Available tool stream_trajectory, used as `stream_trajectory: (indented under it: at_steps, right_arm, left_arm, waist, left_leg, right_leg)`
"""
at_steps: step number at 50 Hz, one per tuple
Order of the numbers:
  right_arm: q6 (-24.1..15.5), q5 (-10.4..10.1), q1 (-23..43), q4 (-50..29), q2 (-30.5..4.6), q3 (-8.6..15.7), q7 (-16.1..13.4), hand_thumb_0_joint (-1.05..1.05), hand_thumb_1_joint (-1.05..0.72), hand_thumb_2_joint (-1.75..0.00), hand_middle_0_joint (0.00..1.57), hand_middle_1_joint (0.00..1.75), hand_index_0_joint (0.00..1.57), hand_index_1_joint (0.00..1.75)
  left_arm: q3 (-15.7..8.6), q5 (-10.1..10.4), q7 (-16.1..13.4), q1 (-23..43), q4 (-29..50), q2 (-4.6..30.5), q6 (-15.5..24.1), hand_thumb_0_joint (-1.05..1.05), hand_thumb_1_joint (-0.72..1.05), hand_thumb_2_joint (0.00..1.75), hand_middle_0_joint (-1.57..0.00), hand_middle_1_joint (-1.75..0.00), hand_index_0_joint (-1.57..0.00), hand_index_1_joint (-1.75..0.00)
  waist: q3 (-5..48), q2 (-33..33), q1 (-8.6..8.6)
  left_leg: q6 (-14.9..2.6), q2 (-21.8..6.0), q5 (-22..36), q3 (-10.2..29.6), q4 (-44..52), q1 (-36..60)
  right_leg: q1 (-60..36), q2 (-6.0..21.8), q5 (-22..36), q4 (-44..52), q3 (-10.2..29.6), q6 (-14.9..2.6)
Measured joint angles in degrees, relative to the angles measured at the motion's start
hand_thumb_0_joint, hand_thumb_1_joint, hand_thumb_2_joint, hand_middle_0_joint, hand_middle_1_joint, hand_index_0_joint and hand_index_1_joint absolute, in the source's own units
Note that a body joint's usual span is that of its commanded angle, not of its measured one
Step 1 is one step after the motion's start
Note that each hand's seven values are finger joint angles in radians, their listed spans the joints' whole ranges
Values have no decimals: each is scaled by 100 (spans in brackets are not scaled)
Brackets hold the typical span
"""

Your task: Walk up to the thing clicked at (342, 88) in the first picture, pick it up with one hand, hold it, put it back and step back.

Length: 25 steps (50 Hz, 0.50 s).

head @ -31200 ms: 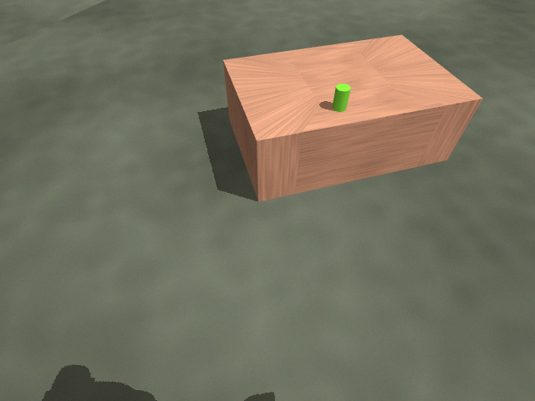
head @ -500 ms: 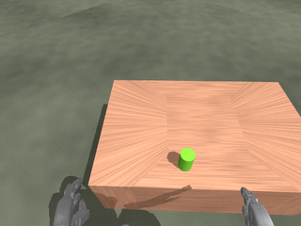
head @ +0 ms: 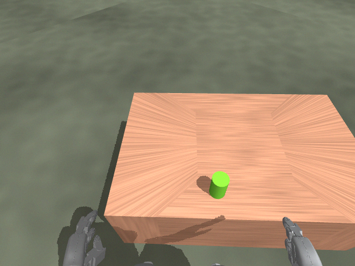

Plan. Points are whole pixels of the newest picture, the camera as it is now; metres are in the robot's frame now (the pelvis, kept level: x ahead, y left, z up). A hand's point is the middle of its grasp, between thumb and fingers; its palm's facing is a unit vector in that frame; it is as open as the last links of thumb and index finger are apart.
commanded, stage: home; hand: right
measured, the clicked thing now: (218, 185) +0.45 -0.12 -0.28
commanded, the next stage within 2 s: stand in 0.48 s
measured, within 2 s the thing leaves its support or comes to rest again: neither
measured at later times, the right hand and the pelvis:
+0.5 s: hand out of the picture +0.08 -0.25 -0.10, palm faces +0.00 +0.94 -0.34, open 17.1 cm; pelvis +0.01 -0.01 +0.05, yaw +0 degrees
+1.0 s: hand out of the picture +0.05 -0.24 -0.10, palm faces -0.01 +0.94 -0.34, open 9.7 cm; pelvis +0.00 +0.01 +0.06, yaw +0 degrees
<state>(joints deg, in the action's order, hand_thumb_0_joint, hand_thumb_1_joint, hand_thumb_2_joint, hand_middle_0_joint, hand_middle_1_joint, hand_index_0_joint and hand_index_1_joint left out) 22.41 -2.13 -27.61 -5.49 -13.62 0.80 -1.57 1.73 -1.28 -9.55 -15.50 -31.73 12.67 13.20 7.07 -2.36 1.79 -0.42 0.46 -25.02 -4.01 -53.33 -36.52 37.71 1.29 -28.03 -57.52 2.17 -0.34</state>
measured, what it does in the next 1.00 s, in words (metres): rises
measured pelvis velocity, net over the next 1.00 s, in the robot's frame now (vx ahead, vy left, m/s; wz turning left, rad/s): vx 0.00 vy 0.01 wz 0.00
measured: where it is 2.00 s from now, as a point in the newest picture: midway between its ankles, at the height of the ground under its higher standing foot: outside the picture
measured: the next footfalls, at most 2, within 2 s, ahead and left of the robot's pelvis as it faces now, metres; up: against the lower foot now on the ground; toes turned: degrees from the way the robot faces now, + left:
none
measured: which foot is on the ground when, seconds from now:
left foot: down 0.00-1.00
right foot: down 0.00-1.00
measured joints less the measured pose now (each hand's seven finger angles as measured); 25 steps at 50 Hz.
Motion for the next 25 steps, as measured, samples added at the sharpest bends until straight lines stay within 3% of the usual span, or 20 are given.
stream_trajectory:
  at_steps: [3, 7, 15, 25]
  right_arm:
    - [-1144, 319, 776, 1646, -193, -107, 32, -1, 55, -5, 5, 5, 6, 6]
    - [-1789, 521, 1222, 3031, -402, -17, 109, -1, 51, -7, 6, 6, 6, 6]
    - [-2184, 467, 1269, 4607, -490, 45, 101, -1, 47, -9, 6, 6, 6, 7]
    - [-2286, 390, 1461, 5811, -507, 13, 19, 0, 47, -9, 6, 6, 6, 7]
  left_arm:
    - [-11, -354, 427, 363, -671, 175, -531, 1, 90, 90, -20, -31, -20, -30]
    - [-99, -333, 811, 545, -1191, 335, -910, 2, 90, 90, -20, -31, -20, -31]
    - [-338, -212, 962, 376, -1814, 573, -1126, 1, 90, 90, -20, -31, -20, -31]
    - [-322, -80, 938, 493, -2465, 471, -1244, 1, 90, 90, -20, -31, -20, -31]
  waist:
    - [-397, 190, -195]
    - [-638, 406, -252]
    - [-815, 452, -240]
    - [-953, 340, -283]
  left_leg:
    - [-15, -72, 73, 97, 185, 463]
    - [20, -161, 204, 187, 490, 849]
    - [101, -216, 490, 213, 1250, 1557]
    - [125, -256, 909, 230, 2172, 2317]
  right_leg:
    - [-546, -74, 145, 335, -103, -26]
    - [-1020, -167, 355, 811, -194, -59]
    - [-1730, -233, 647, 1587, -221, -108]
    - [-2548, -287, 1134, 2633, -239, -108]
